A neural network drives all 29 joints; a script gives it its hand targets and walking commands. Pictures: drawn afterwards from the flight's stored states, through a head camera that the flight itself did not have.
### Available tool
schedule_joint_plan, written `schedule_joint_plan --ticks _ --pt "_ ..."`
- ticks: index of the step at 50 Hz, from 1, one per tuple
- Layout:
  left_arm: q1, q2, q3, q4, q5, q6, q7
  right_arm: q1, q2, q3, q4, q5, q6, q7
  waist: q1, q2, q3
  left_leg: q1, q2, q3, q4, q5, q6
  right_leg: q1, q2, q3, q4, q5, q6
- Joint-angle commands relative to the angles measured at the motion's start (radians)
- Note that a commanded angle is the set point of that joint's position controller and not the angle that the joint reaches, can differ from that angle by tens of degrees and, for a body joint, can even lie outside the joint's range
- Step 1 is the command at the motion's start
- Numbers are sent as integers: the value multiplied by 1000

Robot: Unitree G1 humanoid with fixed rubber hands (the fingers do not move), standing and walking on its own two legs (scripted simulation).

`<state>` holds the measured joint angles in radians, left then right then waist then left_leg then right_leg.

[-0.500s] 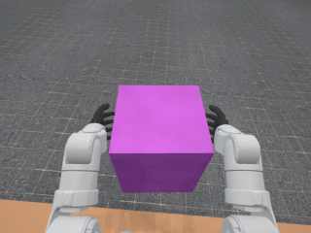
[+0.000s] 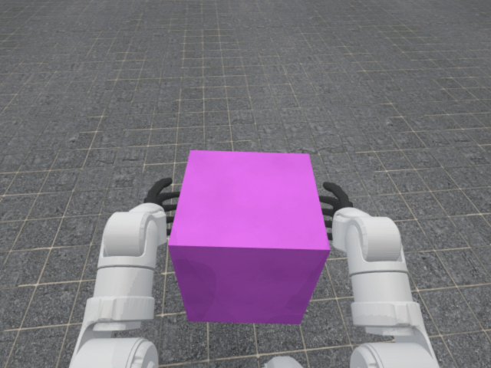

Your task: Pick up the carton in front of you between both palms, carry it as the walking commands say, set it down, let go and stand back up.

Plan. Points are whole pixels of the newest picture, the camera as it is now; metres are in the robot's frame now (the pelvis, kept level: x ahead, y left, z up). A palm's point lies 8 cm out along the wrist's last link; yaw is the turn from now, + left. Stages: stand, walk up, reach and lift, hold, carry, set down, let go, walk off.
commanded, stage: carry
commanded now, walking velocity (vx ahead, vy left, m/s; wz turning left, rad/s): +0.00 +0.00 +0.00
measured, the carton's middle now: (246, 240) +0.36 -0.03 +0.01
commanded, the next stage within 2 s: none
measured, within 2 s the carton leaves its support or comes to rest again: neither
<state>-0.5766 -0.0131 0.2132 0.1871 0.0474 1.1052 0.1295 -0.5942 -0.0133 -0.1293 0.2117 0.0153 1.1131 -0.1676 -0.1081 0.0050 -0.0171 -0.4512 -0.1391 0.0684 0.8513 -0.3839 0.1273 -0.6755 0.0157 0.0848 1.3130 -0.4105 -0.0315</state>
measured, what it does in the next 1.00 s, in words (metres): goes down: right foot 0.15 m lower, then left foot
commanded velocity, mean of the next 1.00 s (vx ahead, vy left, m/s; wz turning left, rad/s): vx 0.00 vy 0.00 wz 0.00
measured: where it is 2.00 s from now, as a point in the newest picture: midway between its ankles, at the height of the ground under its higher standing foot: (235, 324)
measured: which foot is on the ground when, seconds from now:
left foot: down 0.00-0.24, up 0.26-0.58, down 0.60-1.00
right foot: up 0.00-0.24, down 0.26-0.62, up 0.64-0.86, down 0.88-1.00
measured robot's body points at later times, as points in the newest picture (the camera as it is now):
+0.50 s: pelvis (240, 277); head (235, 50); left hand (167, 163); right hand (271, 153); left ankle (201, 338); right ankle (254, 355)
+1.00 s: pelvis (231, 220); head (233, 22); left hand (178, 99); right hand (279, 99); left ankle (208, 320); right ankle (262, 322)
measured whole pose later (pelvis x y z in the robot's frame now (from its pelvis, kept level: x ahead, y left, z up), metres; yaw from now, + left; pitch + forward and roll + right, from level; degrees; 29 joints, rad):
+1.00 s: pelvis +0.50 -0.01 -0.12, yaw +0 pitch +4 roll +0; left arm -0.60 -0.03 0.19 0.11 0.07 1.13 0.14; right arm -0.61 -0.01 -0.18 0.12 -0.01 1.15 -0.15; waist -0.03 0.03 -0.09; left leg -0.39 0.01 0.03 0.60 -0.28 0.01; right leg -0.34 -0.01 -0.02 0.59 -0.32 0.00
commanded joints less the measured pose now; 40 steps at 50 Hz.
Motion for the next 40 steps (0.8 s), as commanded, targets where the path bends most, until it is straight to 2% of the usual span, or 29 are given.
schedule_joint_plan --ticks 1,2,3,4,6,8,10,11,12,13,14,15,16,17,18,20,21,23,25,27,28,29,30,31,32,33,34,36,40 --pt "-694 -1004 -565 -146 -324 -39 -204 -839 1204 666 -212 519 -54 280 10 66 -435 445 309 -548 -138 759 100 -206 -43 -26 -85 191 -11" --pt "-713 -1002 -573 -177 -321 -43 -200 -863 1215 661 -230 527 -60 280 -19 25 -444 496 220 -476 -45 568 61 -266 -41 -14 -262 390 -12" --pt "-725 -1010 -572 -196 -324 -45 -194 -869 1225 658 -246 538 -64 280 -31 53 -450 498 192 -468 -33 546 41 -250 -25 -39 -313 467 -14" --pt "-727 -1008 -582 -218 -322 -46 -187 -875 1223 654 -265 546 -68 279 -45 25 -440 433 157 -445 -5 409 56 -173 -2 -62 -416 606 -4" --pt "-736 -994 -594 -266 -312 -47 -171 -879 1213 657 -303 548 -69 277 -57 39 -409 387 124 -403 26 374 59 -74 24 -106 -576 705 -4" --pt "-710 -961 -604 -283 -300 -37 -159 -824 1188 652 -295 540 -62 276 -47 99 -392 263 82 -302 110 284 44 149 63 -180 -729 841 -5" --pt "-688 -934 -617 -274 -293 -25 -156 -739 1165 646 -254 510 -55 278 -18 103 -391 238 88 -248 168 269 12 311 39 -168 -880 929 -5" --pt "-690 -930 -625 -267 -293 -17 -160 -715 1156 648 -221 487 -54 277 -3 112 -359 249 92 -236 268 337 -8 376 -14 -128 -1035 986 -22" --pt "-704 -931 -642 -259 -303 -4 -171 -682 1135 640 -194 471 -54 273 48 59 -345 182 69 -164 433 305 -39 543 -44 -130 -1195 1052 -31" --pt "-668 -913 -631 -220 -301 4 -184 -684 1116 631 -174 453 -50 273 93 -68 -366 -14 32 -97 636 -201 -64 794 -140 -78 -1103 1216 -56" --pt "-612 -886 -602 -146 -295 3 -183 -711 1105 608 -147 439 -29 273 133 -187 -491 -410 40 -83 826 -440 -144 1277 -383 129 -691 1687 -215" --pt "-518 -873 -592 -66 -291 4 -184 -650 1090 591 -91 429 -10 265 184 -241 -632 -653 77 -182 947 -398 -142 1494 -468 262 -588 1655 -295" --pt "-480 -909 -602 -61 -307 0 -188 -619 1081 584 -88 418 -6 261 215 -162 -727 -631 118 -190 869 -302 -107 1431 -417 246 -619 1445 -281" --pt "-541 -955 -626 -107 -333 -11 -193 -619 1110 566 -107 401 -13 260 200 -13 -743 -618 157 -205 727 -172 -104 1301 -413 288 -676 1033 -321" --pt "-628 -1045 -666 -159 -386 -21 -200 -644 1114 551 -147 376 -25 256 173 102 -682 -507 182 -198 588 -79 -119 1065 -386 270 -727 960 -301" --pt "-764 -1126 -728 -285 -463 -43 -208 -698 1142 545 -215 361 -43 247 148 16 -609 -289 173 -119 331 -63 -142 825 -293 172 -781 1046 -253" --pt "-795 -1151 -749 -327 -488 -53 -211 -706 1152 557 -249 354 -56 241 149 -54 -613 -240 164 -95 251 -39 -141 787 -269 136 -780 1063 -249" --pt "-815 -1179 -777 -370 -523 -71 -221 -696 1153 581 -296 328 -82 226 154 -143 -649 -197 143 -68 127 76 -119 798 -222 61 -721 1184 -224" --pt "-780 -1179 -805 -380 -541 -87 -232 -663 1128 600 -337 297 -107 212 170 -161 -679 -153 114 -37 12 173 -102 827 -191 12 -668 1225 -191" --pt "-730 -1166 -830 -374 -541 -103 -240 -608 1094 618 -358 271 -126 206 180 -156 -670 -77 90 -9 -128 252 -93 799 -167 -24 -620 1175 -166" --pt "-716 -1154 -842 -363 -539 -108 -244 -584 1078 624 -364 261 -132 206 164 -149 -658 11 82 2 -258 331 -90 756 -153 -49 -595 1124 -141" --pt "-691 -1144 -851 -348 -534 -114 -245 -555 1065 632 -366 254 -137 210 133 -117 -655 187 106 -1 -421 544 -83 657 -132 -82 -556 989 -91" --pt "-665 -1130 -859 -333 -520 -120 -244 -545 1050 637 -371 257 -140 216 112 -74 -661 411 229 -105 -413 899 -39 477 -110 -83 -516 703 -38" --pt "-630 -1132 -872 -312 -516 -115 -243 -499 1024 634 -349 247 -143 216 96 121 -771 763 486 -338 -191 1613 118 212 -64 -86 -382 212 32" --pt "-603 -1111 -864 -297 -502 -111 -241 -445 1016 643 -330 254 -146 218 59 244 -831 873 551 -426 -179 1749 204 112 -9 -41 -296 -209 49" --pt "-583 -1098 -855 -301 -486 -109 -239 -418 1011 654 -348 261 -147 222 55 223 -810 886 531 -418 -192 1670 196 47 -15 -24 -293 -261 52" --pt "-575 -1086 -839 -300 -474 -107 -235 -446 1010 663 -376 276 -142 227 56 175 -786 877 490 -388 -203 1566 148 24 -25 -26 -334 -238 56" --pt "-549 -1067 -808 -297 -445 -100 -224 -502 1016 688 -422 314 -126 236 70 144 -707 791 413 -306 -219 1486 65 62 -16 -57 -490 -155 66" --pt "-517 -1015 -760 -279 -379 -71 -208 -592 1015 728 -450 373 -81 257 87 129 -672 658 357 -209 -246 1360 22 242 17 -105 -686 -9 68"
